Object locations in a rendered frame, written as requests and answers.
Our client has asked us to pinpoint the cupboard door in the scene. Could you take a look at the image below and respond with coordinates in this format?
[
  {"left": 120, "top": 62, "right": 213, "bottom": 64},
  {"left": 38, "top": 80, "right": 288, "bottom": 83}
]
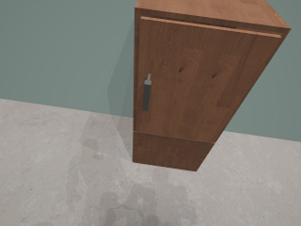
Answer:
[{"left": 136, "top": 16, "right": 281, "bottom": 143}]

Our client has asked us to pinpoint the handle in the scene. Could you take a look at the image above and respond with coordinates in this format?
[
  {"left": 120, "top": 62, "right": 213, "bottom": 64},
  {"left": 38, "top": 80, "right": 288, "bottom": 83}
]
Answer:
[{"left": 142, "top": 73, "right": 151, "bottom": 112}]

